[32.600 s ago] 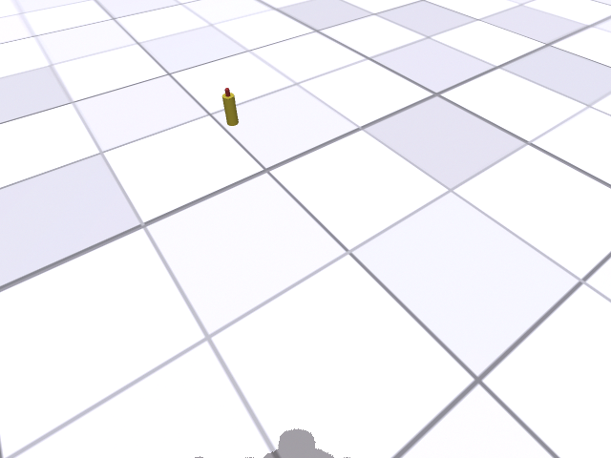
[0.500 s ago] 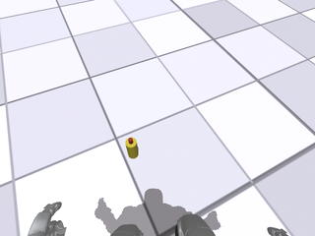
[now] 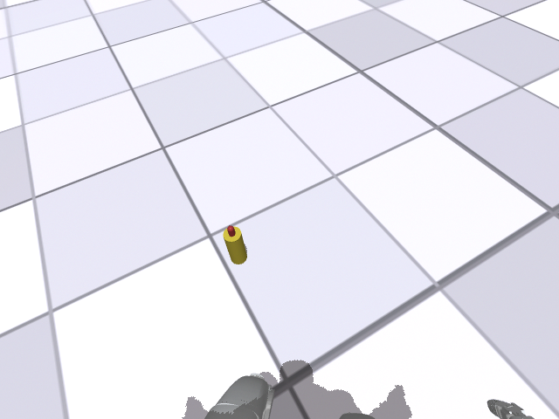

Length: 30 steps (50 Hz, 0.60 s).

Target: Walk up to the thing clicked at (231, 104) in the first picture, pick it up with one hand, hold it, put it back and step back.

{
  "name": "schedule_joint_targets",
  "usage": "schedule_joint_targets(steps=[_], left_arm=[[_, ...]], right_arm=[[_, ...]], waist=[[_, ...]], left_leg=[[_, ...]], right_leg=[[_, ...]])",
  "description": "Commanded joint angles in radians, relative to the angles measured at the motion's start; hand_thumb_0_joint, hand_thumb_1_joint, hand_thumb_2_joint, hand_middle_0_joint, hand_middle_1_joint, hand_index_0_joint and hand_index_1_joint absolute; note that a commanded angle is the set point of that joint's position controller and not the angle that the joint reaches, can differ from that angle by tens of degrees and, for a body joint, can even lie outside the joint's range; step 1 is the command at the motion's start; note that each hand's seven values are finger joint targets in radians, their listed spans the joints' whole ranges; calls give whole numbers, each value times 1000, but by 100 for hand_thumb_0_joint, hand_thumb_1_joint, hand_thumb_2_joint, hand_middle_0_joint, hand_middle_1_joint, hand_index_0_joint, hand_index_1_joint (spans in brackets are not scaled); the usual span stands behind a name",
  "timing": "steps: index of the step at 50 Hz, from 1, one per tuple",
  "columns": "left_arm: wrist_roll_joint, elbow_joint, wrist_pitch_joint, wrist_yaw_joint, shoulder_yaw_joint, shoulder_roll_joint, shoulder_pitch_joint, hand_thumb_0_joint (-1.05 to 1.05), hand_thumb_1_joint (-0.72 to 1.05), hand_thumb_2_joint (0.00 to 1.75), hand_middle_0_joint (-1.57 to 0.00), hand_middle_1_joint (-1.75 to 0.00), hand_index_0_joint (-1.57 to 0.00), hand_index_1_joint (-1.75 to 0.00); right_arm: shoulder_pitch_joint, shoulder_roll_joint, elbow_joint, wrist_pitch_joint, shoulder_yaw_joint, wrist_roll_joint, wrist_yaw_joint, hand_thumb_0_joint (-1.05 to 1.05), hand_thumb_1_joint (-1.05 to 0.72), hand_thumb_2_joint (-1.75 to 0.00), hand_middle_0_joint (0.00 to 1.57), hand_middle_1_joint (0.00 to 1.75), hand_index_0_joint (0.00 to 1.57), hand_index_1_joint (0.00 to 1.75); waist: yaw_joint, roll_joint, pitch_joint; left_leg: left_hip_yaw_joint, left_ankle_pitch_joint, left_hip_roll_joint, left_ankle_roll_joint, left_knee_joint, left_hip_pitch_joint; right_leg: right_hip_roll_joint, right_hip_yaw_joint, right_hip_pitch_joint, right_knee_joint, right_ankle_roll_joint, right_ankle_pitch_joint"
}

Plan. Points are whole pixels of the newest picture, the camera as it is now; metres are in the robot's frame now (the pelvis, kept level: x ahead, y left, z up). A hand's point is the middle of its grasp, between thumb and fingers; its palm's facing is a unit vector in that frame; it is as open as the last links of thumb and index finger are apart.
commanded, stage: step back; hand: left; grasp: from the side
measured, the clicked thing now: (234, 243) +0.77 +0.25 -0.65
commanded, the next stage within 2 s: stand in 1.64 s
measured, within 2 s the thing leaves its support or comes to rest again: neither
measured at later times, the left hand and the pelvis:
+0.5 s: hand out of the picture -0.10 +0.26 -0.15, palm faces -0.01 -0.91 -0.41, open 7.4 cm; pelvis -0.18 -0.02 -0.01, yaw +0 degrees
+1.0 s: hand out of the picture -0.21 +0.24 -0.14, palm faces +0.08 -0.91 -0.40, open 7.4 cm; pelvis -0.25 -0.04 +0.00, yaw +4 degrees
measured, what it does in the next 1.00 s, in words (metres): walks backwards: left foot, then right foot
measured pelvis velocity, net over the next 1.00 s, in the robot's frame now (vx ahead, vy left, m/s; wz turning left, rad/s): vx -0.25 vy -0.04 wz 0.07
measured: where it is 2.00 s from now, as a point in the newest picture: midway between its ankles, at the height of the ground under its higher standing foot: outside the picture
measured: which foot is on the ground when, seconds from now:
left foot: up 0.00-0.16, down 0.18-0.54, up 0.56-0.78, down 0.80-1.00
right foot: down 0.00-0.20, up 0.22-0.48, down 0.50-1.00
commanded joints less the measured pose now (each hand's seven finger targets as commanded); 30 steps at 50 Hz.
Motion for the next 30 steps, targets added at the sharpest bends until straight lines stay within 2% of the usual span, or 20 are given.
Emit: schedule_joint_targets(steps=[1,5,7,8,9,10,11,13,14,16,18,20,22,24,25,26,27,28,29,30], left_arm=[[7,-142,-34,30,85,271,-98,0,90,90,-20,-30,-20,-30],[-3,-136,-18,36,79,278,-60,0,90,90,-20,-30,-20,-30],[-19,-151,-5,31,70,279,-113,0,90,90,-20,-30,-20,-30],[-20,-152,1,28,57,257,-105,0,90,90,-20,-30,-20,-30],[-26,-156,6,25,45,212,-67,0,90,90,-20,-30,-20,-30],[-37,-168,3,34,55,231,-132,0,90,90,-20,-30,-20,-30],[-19,-152,5,39,73,257,-184,0,90,90,-20,-30,-20,-30],[-42,-111,10,34,70,232,-105,0,90,90,-20,-30,-20,-30],[-43,-87,10,30,70,235,-64,0,90,90,-20,-30,-20,-30],[-35,-65,6,22,71,234,-15,0,90,90,-20,-30,-20,-30],[-27,-80,-2,14,64,215,-59,0,90,90,-20,-30,-20,-30],[-25,-78,-11,12,57,211,-52,0,90,90,-20,-30,-20,-30],[-22,-40,-24,10,57,212,-14,0,90,90,-20,-30,-20,-30],[-15,22,-35,7,57,203,81,0,90,90,-20,-30,-20,-30],[-1,30,-42,9,71,244,90,0,90,90,-20,-30,-20,-30],[13,9,-44,9,101,347,73,0,90,90,-20,-30,-20,-30],[13,-29,-44,15,111,429,-16,0,90,90,-20,-30,-20,-30],[5,-50,-51,18,103,389,-69,0,90,90,-20,-30,-20,-30],[-1,-60,-59,19,82,332,-137,0,90,90,-20,-30,-20,-30],[2,-49,-64,22,74,288,-144,0,90,90,-20,-30,-20,-30]], right_arm=[[25,-156,-73,-33,-42,-8,-11,0,-90,-90,20,30,20,30],[28,-140,-71,-41,-41,-19,-3,0,-90,-90,20,30,20,30],[124,-144,-27,-45,-51,-21,-1,0,-90,-90,20,30,20,30],[140,-168,-16,-47,-62,-27,-3,0,-90,-90,20,30,20,30],[119,-226,-28,-48,-77,-47,-3,0,-90,-90,20,30,20,30],[43,-359,-54,-41,-93,-31,11,0,-90,-90,20,30,20,30],[29,-355,-59,-50,-97,-41,10,0,-90,-90,20,30,20,30],[-53,-258,-62,-56,-59,-44,-4,0,-90,-90,20,30,20,30],[-75,-238,-69,-54,-53,-43,-8,0,-90,-90,20,30,20,30],[-91,-212,-75,-50,-51,-42,-5,0,-90,-90,20,30,20,30],[-31,-200,-72,-45,-53,-45,-3,0,-90,-90,20,30,20,30],[-1,-224,-68,-39,-61,-43,-4,0,-90,-90,20,30,20,30],[-11,-234,-64,-29,-62,-40,-1,0,-90,-90,20,30,20,30],[-36,-240,-60,-14,-62,-28,4,0,-90,-90,20,30,20,30],[-26,-196,-63,-13,-49,-24,7,0,-90,-90,20,30,20,30],[-64,-128,-96,-25,-32,-16,6,0,-90,-90,20,30,20,30],[-122,-155,-93,-24,-47,-22,-12,0,-90,-90,20,30,20,30],[-111,-192,-78,-25,-58,-17,-10,0,-90,-90,20,30,20,30],[-62,-184,-48,-30,-53,-13,-9,0,-90,-90,20,30,20,30],[-31,-159,-26,-38,-42,-5,-6,0,-90,-90,20,30,20,30]], waist=[[2,-185,-110],[27,-227,-157],[-24,-199,-197],[-30,-136,-201],[-15,15,-199],[-46,254,-179],[-73,193,-138],[7,52,-148],[24,74,-136],[25,109,-134],[-24,140,-138],[-39,175,-179],[-32,174,-210],[6,169,-236],[5,81,-220],[29,-181,-157],[69,-253,-104],[34,-168,-45],[-17,-71,-34],[-38,-70,-59]], left_leg=[[21,-51,29,-18,-48,42],[114,-50,71,-3,-381,119],[167,129,72,15,-631,277],[119,220,91,31,-696,335],[-135,256,267,91,-753,403],[-388,324,472,263,-818,242],[-486,308,521,328,-848,115],[-210,497,398,256,-737,192],[-145,478,376,237,-723,172],[-100,422,343,233,-714,220],[-106,431,339,245,-693,325],[-126,430,372,252,-676,398],[-97,322,340,216,-662,367],[-44,226,301,159,-612,291],[-9,119,246,107,-523,146],[50,-30,65,29,-342,-109],[-33,-139,72,-8,-166,1],[-88,-95,90,-12,-49,51],[-76,-32,46,-1,-10,15],[-40,17,32,5,-35,12]], right_leg=[[-210,171,53,-207,-186,327],[-227,185,162,-151,-178,407],[-207,156,107,-71,-151,374],[-178,138,38,-21,-106,293],[-89,96,-136,102,-56,95],[82,-31,-165,315,-9,-280],[82,116,-116,497,-6,-326],[112,187,-168,623,-20,-226],[109,153,-146,635,-20,-187],[101,102,-146,560,5,-169],[82,72,-159,395,30,-204],[53,38,-122,213,30,-212],[56,-19,-7,-15,12,-156],[73,-65,150,-274,-21,-9],[19,63,226,-293,-47,-30],[-209,417,222,-351,-130,-137],[-407,602,-85,-423,-277,-202],[-397,540,-176,-423,-279,-194],[-289,356,-98,-326,-224,0],[-214,241,-23,-271,-173,166]])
